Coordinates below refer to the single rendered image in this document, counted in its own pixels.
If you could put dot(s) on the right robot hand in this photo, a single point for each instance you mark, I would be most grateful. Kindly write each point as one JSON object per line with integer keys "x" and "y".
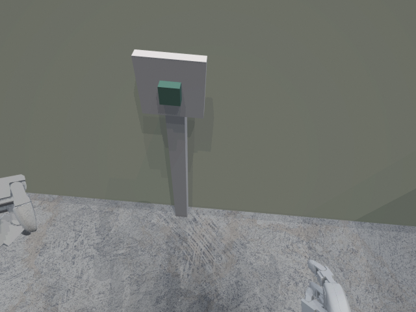
{"x": 331, "y": 298}

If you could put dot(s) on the left robot hand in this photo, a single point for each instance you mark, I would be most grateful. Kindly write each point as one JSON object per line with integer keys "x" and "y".
{"x": 14, "y": 200}

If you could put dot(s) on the button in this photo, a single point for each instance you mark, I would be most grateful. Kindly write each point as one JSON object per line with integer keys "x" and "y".
{"x": 169, "y": 93}

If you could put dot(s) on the panel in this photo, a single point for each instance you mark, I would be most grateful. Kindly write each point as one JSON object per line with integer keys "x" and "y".
{"x": 150, "y": 67}

